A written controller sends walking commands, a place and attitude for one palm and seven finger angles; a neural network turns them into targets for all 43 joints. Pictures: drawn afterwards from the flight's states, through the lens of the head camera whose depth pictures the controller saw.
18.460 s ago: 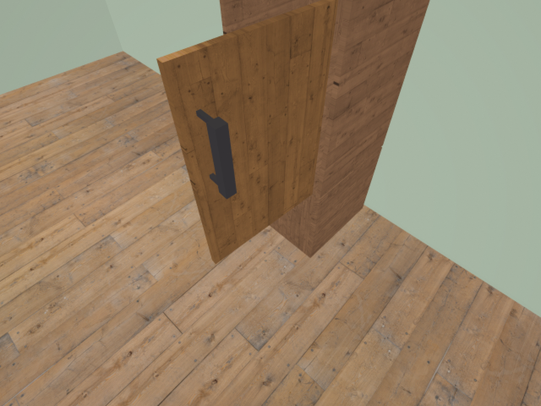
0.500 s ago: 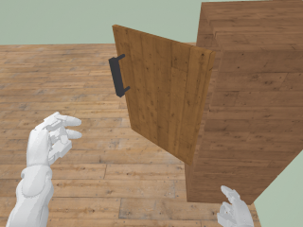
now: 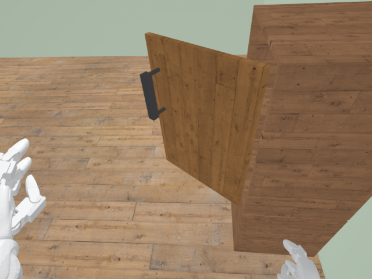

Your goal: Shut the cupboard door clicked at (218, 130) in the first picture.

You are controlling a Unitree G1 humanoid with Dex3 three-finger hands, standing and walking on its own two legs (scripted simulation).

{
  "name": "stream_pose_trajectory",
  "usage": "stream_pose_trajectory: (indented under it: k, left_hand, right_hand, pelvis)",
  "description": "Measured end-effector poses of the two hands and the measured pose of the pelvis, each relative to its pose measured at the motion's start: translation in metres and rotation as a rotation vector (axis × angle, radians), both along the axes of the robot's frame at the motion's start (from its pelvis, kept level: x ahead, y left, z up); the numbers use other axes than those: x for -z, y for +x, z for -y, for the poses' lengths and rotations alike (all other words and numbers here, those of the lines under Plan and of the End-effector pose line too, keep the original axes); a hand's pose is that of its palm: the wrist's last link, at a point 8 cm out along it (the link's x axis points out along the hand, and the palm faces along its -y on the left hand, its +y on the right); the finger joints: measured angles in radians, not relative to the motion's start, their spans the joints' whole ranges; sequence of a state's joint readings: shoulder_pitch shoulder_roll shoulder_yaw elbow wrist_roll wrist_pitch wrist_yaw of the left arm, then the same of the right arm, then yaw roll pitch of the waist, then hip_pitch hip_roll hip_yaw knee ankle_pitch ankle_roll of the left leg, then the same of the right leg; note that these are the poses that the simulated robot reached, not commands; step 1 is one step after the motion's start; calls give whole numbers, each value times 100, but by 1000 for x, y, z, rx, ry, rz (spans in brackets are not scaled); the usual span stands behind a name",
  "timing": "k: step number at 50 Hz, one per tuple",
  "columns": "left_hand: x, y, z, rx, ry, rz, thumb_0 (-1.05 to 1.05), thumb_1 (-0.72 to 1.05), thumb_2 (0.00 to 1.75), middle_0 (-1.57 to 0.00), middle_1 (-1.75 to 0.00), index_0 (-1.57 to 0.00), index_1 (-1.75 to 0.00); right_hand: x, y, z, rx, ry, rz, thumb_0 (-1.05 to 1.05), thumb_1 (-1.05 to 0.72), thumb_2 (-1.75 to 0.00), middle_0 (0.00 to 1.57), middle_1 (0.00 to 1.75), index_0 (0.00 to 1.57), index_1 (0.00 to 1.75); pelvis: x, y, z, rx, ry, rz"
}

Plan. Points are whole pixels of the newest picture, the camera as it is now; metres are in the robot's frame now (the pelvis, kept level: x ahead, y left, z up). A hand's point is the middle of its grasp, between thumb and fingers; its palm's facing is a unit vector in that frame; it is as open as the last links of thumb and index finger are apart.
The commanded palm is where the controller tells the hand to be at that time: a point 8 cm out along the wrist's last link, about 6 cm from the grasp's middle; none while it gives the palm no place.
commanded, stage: draw the hand back to the body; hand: left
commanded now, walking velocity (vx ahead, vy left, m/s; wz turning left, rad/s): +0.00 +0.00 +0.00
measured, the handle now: (155, 94) +0.67 +0.21 +0.05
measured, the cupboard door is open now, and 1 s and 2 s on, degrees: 55 55 55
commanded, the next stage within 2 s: step back with the hand held close in 0.16 s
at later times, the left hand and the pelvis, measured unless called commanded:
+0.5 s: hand (42, 199) +0.19 +0.27 +0.15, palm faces +0.42 -0.78 -0.46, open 7.4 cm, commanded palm +0.13 +0.31 +0.17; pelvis -0.01 +0.01 +0.00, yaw +0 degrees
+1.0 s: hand (6, 236) +0.12 +0.29 +0.16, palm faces +0.48 -0.76 -0.44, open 7.4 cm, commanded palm +0.07 +0.32 +0.17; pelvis -0.08 +0.02 -0.02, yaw +0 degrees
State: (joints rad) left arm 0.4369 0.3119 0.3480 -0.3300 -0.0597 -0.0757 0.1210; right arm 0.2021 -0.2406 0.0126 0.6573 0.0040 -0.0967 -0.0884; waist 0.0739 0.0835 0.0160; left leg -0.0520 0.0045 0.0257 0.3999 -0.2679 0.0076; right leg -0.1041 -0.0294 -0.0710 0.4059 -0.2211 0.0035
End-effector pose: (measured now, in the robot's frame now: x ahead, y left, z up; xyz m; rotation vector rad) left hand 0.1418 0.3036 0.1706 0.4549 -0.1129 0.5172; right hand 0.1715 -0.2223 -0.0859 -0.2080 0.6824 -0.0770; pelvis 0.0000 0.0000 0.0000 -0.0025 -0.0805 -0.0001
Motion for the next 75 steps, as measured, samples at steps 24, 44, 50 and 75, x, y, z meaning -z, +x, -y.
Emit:
stream_pose_trajectory:
  k: [24,44,50,75]
  left_hand:
    - [-3,6,-3,81,79,-12,1,89,90,-22,-30,-21,-30]
    - [-3,-40,-24,116,151,82,1,89,90,-22,-30,-21,-31]
    - [-1,-62,-19,97,150,126,1,89,90,-22,-30,-21,-31]
    - [-4,-127,-8,95,170,201,1,89,90,-22,-30,-21,-31]
  right_hand:
    - [3,-20,11,83,-23,-64,2,-90,-90,21,30,20,30]
    - [-3,-73,-10,98,-58,-35,1,-90,-90,21,30,20,30]
    - [5,-95,-5,80,-68,-48,1,-90,-90,21,30,21,30]
    - [11,-139,5,33,-86,-72,2,-90,-90,21,30,20,30]
  pelvis:
    - [4,-9,-9,-1,-18,-79]
    - [18,-60,-24,11,-10,-78]
    - [23,-76,-19,3,-19,-71]
    - [28,-131,-11,-65,-2,-72]
